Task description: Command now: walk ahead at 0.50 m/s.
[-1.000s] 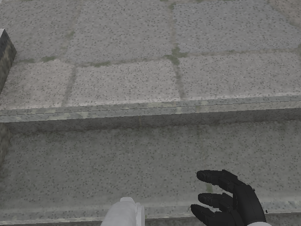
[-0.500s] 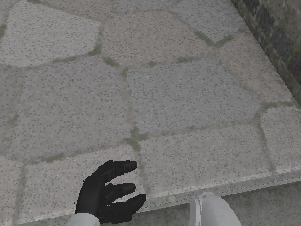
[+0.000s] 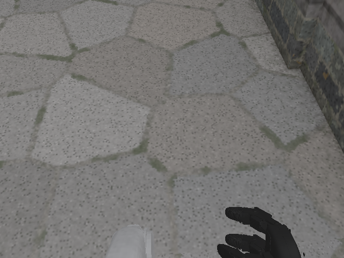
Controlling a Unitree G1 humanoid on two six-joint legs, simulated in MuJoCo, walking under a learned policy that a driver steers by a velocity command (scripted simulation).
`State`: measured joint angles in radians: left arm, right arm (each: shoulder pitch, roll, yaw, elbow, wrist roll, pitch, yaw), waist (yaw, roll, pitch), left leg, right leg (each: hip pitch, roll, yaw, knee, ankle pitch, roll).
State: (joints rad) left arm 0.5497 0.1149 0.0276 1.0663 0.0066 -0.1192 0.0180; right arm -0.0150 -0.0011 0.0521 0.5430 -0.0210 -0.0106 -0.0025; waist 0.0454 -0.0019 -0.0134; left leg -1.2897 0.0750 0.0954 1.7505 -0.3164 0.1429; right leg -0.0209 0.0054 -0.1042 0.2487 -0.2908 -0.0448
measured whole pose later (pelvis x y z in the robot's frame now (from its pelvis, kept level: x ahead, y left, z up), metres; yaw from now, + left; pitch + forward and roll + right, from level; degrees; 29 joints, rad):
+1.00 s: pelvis +0.59 +0.10 +0.15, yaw +19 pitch +2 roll -1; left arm 0.45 0.21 0.04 0.83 0.01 -0.10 -0.01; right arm 0.15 -0.23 -0.04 0.68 -0.04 -0.04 0.04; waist 0.05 0.05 -0.04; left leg -0.66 0.07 -0.02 0.86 -0.13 0.01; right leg -0.09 0.08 -0.06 0.26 -0.22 -0.07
